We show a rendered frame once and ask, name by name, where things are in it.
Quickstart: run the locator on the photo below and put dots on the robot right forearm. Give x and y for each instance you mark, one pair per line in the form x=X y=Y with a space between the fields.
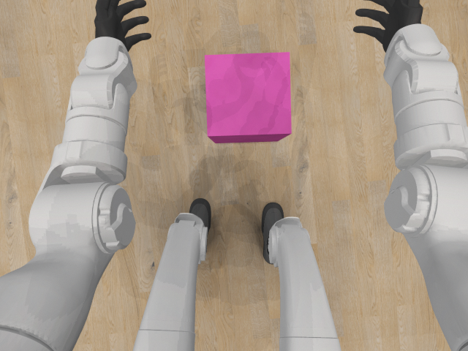
x=428 y=108

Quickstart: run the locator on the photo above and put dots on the carton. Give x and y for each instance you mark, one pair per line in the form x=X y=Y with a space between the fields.
x=248 y=97

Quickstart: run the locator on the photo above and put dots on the right robot shin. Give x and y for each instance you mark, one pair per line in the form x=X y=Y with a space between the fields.
x=289 y=220

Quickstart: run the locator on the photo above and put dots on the robot left hand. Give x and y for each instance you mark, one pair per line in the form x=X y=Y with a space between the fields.
x=108 y=21

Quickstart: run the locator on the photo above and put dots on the robot right hand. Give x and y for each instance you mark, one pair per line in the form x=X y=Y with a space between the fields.
x=401 y=13

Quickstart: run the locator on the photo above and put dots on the robot right thigh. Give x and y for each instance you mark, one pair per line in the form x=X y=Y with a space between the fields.
x=306 y=322

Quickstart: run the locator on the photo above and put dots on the left robot upper arm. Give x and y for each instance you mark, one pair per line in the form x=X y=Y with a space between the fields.
x=76 y=229

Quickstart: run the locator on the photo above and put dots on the right robot upper arm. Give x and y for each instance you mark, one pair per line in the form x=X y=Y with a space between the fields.
x=428 y=204

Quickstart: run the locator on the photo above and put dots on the robot left forearm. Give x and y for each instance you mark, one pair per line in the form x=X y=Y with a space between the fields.
x=92 y=149

